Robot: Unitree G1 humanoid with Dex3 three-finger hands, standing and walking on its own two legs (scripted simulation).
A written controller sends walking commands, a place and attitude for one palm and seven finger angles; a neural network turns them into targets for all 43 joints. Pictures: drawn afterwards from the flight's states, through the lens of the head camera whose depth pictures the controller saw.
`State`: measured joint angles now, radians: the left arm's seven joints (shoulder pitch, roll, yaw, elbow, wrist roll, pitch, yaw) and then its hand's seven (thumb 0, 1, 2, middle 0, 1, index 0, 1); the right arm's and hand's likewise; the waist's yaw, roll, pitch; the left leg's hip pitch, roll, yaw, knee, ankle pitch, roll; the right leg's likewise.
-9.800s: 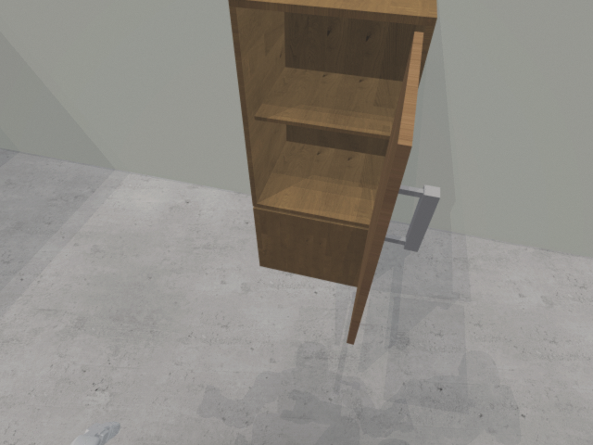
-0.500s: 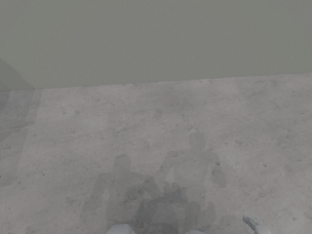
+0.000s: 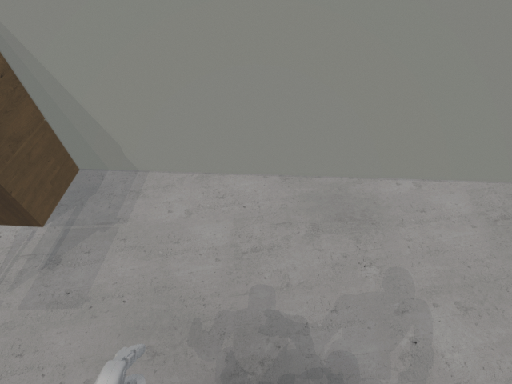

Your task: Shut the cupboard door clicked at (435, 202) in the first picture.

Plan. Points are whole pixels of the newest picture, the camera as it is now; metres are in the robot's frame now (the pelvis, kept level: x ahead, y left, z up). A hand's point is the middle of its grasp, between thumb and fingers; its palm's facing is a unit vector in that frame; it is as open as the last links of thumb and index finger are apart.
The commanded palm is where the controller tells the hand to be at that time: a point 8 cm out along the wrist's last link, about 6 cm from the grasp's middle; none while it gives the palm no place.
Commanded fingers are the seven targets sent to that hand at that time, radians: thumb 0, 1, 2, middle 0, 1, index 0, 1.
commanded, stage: walk to a spot facing it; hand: left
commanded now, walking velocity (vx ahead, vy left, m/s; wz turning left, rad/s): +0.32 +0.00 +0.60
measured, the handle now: out of the picture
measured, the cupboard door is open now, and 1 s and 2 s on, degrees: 89 89 89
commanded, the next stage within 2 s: turn to face it in 1.36 s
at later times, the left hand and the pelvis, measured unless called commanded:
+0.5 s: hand out of the picture +0.01 +0.18 -0.17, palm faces +0.40 -0.89 -0.19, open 7.4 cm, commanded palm none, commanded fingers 0.00 0.90 0.90 -0.20 -0.30 -0.20 -0.30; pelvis +0.19 +0.06 -0.02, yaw +18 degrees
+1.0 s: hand (127, 224) +0.50 +0.34 -0.15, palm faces +0.31 -0.93 -0.18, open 7.4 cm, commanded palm none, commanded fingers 0.00 0.90 0.90 -0.20 -0.30 -0.20 -0.30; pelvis +0.41 +0.13 +0.00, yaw +22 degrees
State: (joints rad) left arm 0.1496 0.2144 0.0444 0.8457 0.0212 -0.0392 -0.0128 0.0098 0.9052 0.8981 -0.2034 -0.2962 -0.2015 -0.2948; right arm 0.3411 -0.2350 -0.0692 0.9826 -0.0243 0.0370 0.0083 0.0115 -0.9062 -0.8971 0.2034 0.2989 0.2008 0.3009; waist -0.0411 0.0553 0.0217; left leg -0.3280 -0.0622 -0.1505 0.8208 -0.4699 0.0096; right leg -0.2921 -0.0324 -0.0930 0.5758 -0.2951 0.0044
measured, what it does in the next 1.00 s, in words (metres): walks ahead, turning left: left foot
